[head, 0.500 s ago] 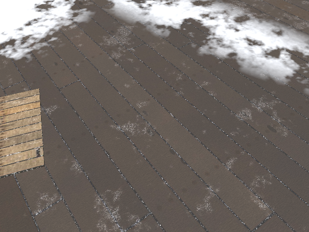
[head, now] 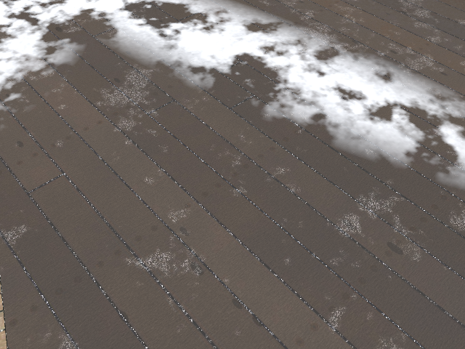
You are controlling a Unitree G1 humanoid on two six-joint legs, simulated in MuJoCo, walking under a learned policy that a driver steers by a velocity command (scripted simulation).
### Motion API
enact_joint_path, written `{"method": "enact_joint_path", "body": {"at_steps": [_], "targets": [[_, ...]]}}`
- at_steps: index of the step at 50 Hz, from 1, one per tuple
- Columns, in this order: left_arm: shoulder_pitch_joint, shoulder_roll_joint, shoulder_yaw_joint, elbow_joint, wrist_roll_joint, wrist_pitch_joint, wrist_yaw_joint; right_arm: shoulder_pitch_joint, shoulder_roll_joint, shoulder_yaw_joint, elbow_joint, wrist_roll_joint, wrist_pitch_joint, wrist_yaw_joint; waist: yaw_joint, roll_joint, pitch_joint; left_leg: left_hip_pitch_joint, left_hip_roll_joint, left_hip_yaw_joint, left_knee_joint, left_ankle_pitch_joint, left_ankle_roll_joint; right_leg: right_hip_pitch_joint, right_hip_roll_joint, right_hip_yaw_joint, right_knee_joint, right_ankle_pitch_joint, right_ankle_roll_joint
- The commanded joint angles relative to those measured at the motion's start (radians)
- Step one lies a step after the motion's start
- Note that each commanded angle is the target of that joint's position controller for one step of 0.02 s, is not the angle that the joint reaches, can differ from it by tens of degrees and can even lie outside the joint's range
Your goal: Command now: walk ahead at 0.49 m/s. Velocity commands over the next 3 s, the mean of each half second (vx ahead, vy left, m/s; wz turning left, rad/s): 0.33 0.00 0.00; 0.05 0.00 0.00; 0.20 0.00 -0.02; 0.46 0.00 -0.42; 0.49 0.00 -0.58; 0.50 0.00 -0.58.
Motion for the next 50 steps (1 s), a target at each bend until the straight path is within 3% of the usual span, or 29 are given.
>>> {"method": "enact_joint_path", "body": {"at_steps": [1,4,8,10,11,12,13,14,15,16,17,18,20,22,25,28,31,32,33,34,35,36,41,50], "targets": [[-0.027,0.023,0.001,-0.053,0.004,-0.006,-0.006,-0.025,-0.141,-0.021,-0.061,0.006,-0.009,-0.019,0.03,0.076,0.067,-0.067,0.27,-0.169,-0.144,0.202,0.156,-0.004,-0.005,-0.008,-0.199,0.164,0.013],[-0.137,0.018,-0.006,-0.081,-0.004,-0.01,-0.018,0.037,-0.164,-0.025,-0.046,0.016,-0.004,-0.024,-0.01,0.084,0.077,-0.01,0.268,-0.147,-0.142,0.166,0.136,0.036,0.034,-0.041,-0.359,0.228,0.016],[-0.244,0.03,-0.009,-0.129,-0.012,-0.018,-0.044,0.102,-0.165,-0.029,-0.016,0.022,0.015,-0.029,-0.036,0.092,0.11,0.142,0.325,-0.16,-0.083,0.167,0.126,-0.003,0.053,-0.038,-0.465,0.161,-0.006],[-0.225,0.045,-0.004,-0.136,-0.004,-0.028,-0.056,0.086,-0.17,-0.032,-0.015,0.015,0.03,-0.034,-0.006,0.107,0.093,0.179,0.329,-0.15,0.009,0.365,0.098,0.068,0.085,-0.053,-0.514,0.099,-0.032],[-0.165,0.067,0.007,-0.122,0.002,-0.032,-0.057,0.071,-0.179,-0.034,-0.019,0.013,0.037,-0.036,0.029,0.128,0.047,0.187,0.316,-0.14,0.087,0.536,0.079,0.169,0.118,-0.074,-0.528,0.088,-0.048],[-0.029,0.1,0.026,-0.079,0.009,-0.038,-0.055,0.047,-0.173,-0.03,-0.026,0.012,0.043,-0.038,0.098,0.131,-0.034,0.171,0.271,-0.113,0.233,0.681,0.051,0.343,0.157,-0.1,-0.558,0.143,-0.072],[0.124,0.162,0.046,-0.036,0.019,-0.041,-0.05,0.045,-0.152,-0.02,-0.043,0.003,0.042,-0.039,0.152,0.1,-0.151,0.055,0.206,-0.073,0.441,0.599,0.008,0.597,0.093,-0.051,-0.53,0.407,-0.112],[0.249,0.248,0.059,-0.016,0.046,-0.033,-0.041,0.126,-0.076,0.006,-0.057,-0.019,0.026,-0.033,0.139,-0.108,-0.317,-0.292,0.079,-0.031,0.825,0.08,-0.056,1.002,-0.176,0.251,-0.453,0.774,-0.243],[0.291,0.218,0.049,0.0,0.033,-0.02,-0.045,0.245,-0.023,0.024,-0.012,0.006,0.006,-0.022,0.126,-0.244,-0.494,-0.462,-0.023,-0.168,1.078,-0.518,-0.083,1.156,-0.328,0.545,-0.545,0.834,-0.378],[0.235,0.159,0.034,-0.014,0.017,-0.011,-0.047,0.185,-0.137,-0.008,-0.01,0.029,0.001,-0.02,0.13,-0.11,-0.42,-0.484,0.043,-0.246,1.143,-0.482,-0.073,1.016,-0.266,0.447,-0.576,0.718,-0.322],[0.111,0.12,0.019,-0.037,0.008,-0.008,-0.043,0.071,-0.146,-0.013,-0.049,0.04,0.006,-0.026,0.099,-0.064,-0.256,-0.529,0.098,-0.185,1.104,-0.413,-0.072,0.851,-0.216,0.298,-0.605,0.674,-0.269],[0.025,0.086,0.004,-0.045,0.017,-0.01,-0.045,-0.006,-0.137,-0.016,-0.069,0.023,0.023,-0.039,0.065,0.044,-0.163,-0.488,0.149,-0.151,1.024,-0.33,-0.07,0.688,-0.158,0.217,-0.672,0.596,-0.218],[-0.041,0.054,-0.006,-0.036,0.034,-0.017,-0.05,0.04,-0.086,-0.016,-0.053,0.006,0.059,-0.051,-0.002,-0.013,-0.106,-0.31,0.187,-0.148,0.9,-0.256,-0.087,0.463,-0.104,0.1,-0.726,0.643,-0.218],[-0.049,0.056,-0.007,-0.014,0.046,-0.018,-0.046,0.071,-0.036,-0.009,-0.042,0.009,0.073,-0.058,-0.03,-0.045,-0.095,-0.231,0.167,-0.117,0.752,-0.215,-0.099,0.389,-0.051,0.008,-0.741,0.679,-0.211],[-0.033,0.09,-0.003,0.006,0.041,-0.007,-0.029,-0.003,-0.056,-0.01,-0.061,-0.001,0.085,-0.068,-0.011,-0.052,-0.128,-0.185,0.16,-0.109,0.553,-0.124,-0.106,0.396,-0.058,0.0,-0.744,0.606,-0.211],[-0.017,0.106,-0.001,0.026,0.029,0.014,-0.016,-0.061,-0.08,-0.021,-0.068,0.0,0.11,-0.07,0.012,-0.054,-0.105,-0.138,0.159,-0.107,0.451,-0.069,-0.095,0.367,-0.066,0.046,-0.791,0.17,-0.199],[-0.013,0.071,-0.013,0.043,0.012,0.03,-0.009,-0.098,-0.083,-0.028,-0.066,-0.013,0.112,-0.071,0.006,-0.035,-0.015,-0.069,0.142,-0.083,0.258,-0.004,-0.057,0.305,-0.012,0.068,-0.79,-0.242,-0.132],[0.019,0.053,-0.019,0.058,0.013,0.032,-0.009,-0.097,-0.094,-0.029,-0.066,-0.021,0.109,-0.072,0.01,-0.008,0.004,-0.043,0.173,-0.115,0.201,0.048,-0.043,0.297,0.012,0.071,-0.775,-0.301,-0.094],[0.05,0.048,-0.019,0.064,0.02,0.032,-0.01,-0.09,-0.124,-0.032,-0.067,-0.02,0.106,-0.075,0.037,0.047,0.016,-0.027,0.219,-0.155,0.183,0.11,-0.021,0.285,0.056,0.049,-0.723,-0.314,-0.061],[0.115,0.047,-0.014,0.073,0.019,0.036,-0.006,-0.117,-0.176,-0.048,-0.052,0.0,0.104,-0.074,0.095,0.169,0.034,-0.088,0.212,-0.157,0.184,-0.002,0.001,0.309,0.126,-0.02,-0.719,-0.271,-0.037],[0.084,0.052,-0.014,0.078,0.024,0.044,0.003,-0.12,-0.122,-0.042,-0.044,0.006,0.098,-0.067,0.064,0.169,0.044,-0.18,0.188,-0.157,0.143,-0.128,-0.009,0.398,0.143,-0.061,-0.677,-0.211,-0.016],[0.068,0.057,-0.011,0.077,0.02,0.052,0.008,-0.129,-0.086,-0.033,-0.039,-0.001,0.091,-0.065,0.064,0.156,0.044,-0.21,0.181,-0.154,0.122,-0.152,-0.025,0.438,0.138,-0.063,-0.658,-0.173,-0.013],[0.068,0.046,-0.009,0.099,0.019,0.062,0.012,-0.131,-0.086,-0.034,-0.016,0.004,0.07,-0.064,0.055,0.105,-0.006,-0.13,0.161,-0.126,0.174,0.056,-0.041,0.482,0.121,-0.054,-0.629,-0.034,-0.025],[0.081,0.034,-0.007,0.14,0.012,0.075,0.014,-0.12,-0.079,-0.031,0.018,0.006,0.083,-0.067,0.046,0.053,-0.004,-0.091,0.144,-0.107,0.203,0.142,-0.036,0.509,0.117,-0.056,-0.603,0.055,-0.013]]}}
